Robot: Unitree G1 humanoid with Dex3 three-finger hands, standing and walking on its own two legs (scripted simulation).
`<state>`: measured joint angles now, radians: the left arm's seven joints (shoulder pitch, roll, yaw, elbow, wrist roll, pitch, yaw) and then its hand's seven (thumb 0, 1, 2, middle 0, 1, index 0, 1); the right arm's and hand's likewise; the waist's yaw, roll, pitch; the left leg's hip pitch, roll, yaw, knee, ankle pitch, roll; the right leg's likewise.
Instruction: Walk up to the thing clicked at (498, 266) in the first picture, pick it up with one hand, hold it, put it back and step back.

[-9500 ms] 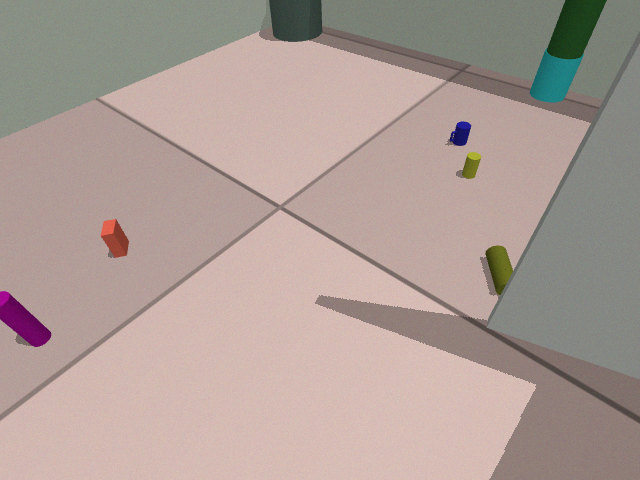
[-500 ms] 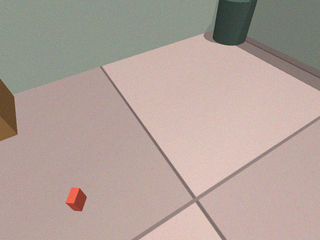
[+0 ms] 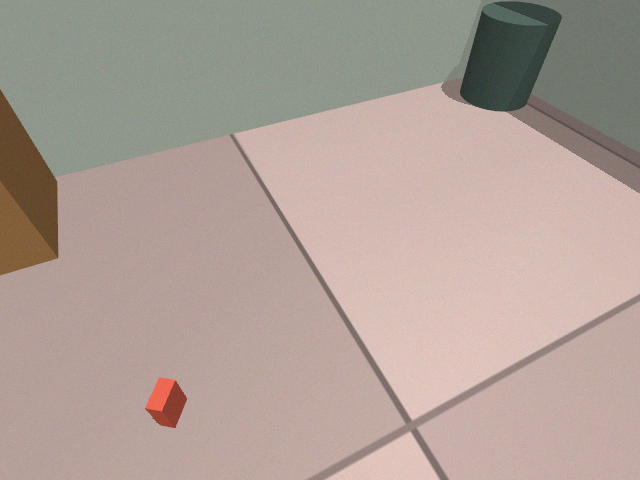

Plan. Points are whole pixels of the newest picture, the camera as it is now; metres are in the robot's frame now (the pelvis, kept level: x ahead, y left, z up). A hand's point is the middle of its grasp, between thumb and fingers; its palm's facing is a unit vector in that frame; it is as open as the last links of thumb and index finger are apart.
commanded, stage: walk up
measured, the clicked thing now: out of the picture -0.31 -0.90 -0.73
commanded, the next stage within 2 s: none
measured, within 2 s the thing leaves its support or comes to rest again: neither
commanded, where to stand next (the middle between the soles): +0.90 -0.10 m, yaw -4 degrees
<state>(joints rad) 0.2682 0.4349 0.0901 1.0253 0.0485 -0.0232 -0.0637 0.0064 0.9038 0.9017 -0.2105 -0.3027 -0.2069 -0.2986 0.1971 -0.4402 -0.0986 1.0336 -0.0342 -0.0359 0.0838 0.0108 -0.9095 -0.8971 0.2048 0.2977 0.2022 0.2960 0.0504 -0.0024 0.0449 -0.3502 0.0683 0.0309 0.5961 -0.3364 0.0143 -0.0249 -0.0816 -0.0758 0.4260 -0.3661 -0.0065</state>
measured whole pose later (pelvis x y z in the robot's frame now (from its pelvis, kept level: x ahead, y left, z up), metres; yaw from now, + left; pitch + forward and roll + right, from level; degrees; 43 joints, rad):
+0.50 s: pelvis +0.21 -0.03 -0.01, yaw -5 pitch -2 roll +2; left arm 0.20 0.41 0.07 0.94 0.02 -0.03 -0.10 0.01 0.91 0.90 -0.21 -0.30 -0.20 -0.30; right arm 0.36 -0.41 -0.07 0.93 -0.02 -0.07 0.05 0.01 -0.90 -0.90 0.21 0.30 0.21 0.30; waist -0.03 0.01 0.07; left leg 0.06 0.06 0.14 0.46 -0.46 -0.04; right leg -0.43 -0.07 -0.03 0.59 -0.12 -0.02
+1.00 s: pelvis +0.44 -0.05 -0.02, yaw -3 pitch -2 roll +0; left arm 0.36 0.44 0.06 0.86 0.01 -0.06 -0.05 0.01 0.90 0.90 -0.21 -0.30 -0.21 -0.30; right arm 0.23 -0.40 -0.08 0.87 -0.03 -0.07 0.08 0.01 -0.91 -0.90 0.20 0.30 0.20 0.30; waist 0.05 -0.05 0.08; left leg -0.41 0.04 0.08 0.59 -0.14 0.02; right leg -0.06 -0.05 -0.09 0.64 -0.50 -0.03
